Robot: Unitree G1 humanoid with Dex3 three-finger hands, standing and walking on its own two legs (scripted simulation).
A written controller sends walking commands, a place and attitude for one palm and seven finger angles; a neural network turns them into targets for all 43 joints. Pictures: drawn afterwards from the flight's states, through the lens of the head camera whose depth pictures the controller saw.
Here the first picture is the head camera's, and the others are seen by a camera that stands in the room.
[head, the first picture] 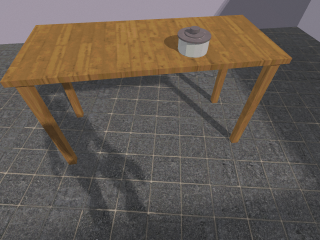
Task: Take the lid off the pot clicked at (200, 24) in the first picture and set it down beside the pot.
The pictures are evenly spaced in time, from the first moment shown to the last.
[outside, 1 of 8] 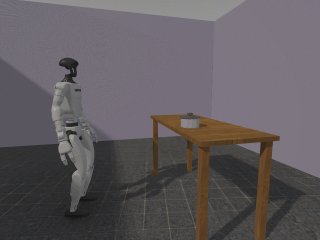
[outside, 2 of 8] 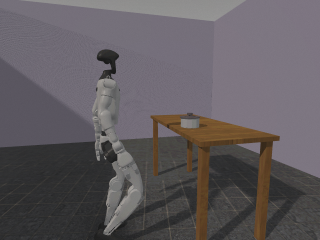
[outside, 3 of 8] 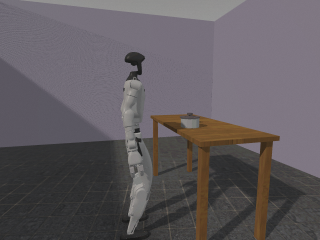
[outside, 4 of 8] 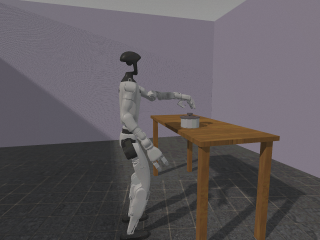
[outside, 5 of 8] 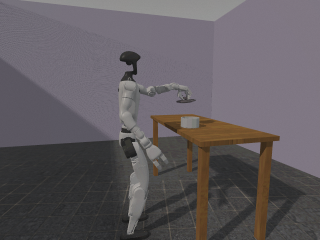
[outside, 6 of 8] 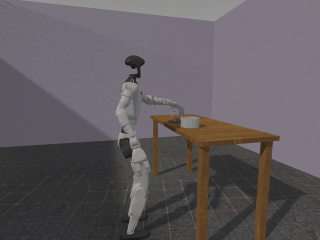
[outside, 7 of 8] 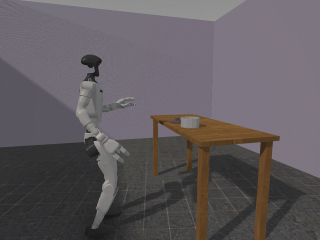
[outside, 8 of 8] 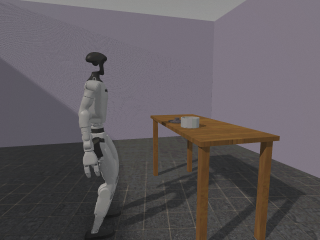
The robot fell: no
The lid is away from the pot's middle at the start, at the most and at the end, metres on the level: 0.00 0.25 0.25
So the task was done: yes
